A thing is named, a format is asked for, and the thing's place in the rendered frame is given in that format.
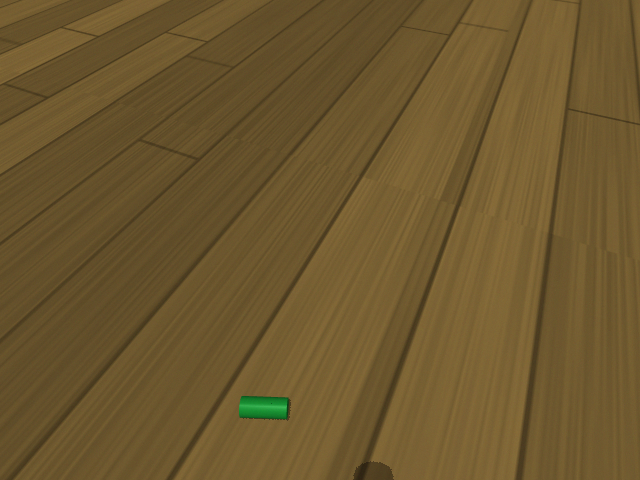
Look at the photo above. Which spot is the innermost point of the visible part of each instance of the can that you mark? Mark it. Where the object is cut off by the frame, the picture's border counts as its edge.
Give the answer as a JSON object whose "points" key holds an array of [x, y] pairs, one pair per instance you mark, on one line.
{"points": [[264, 407]]}

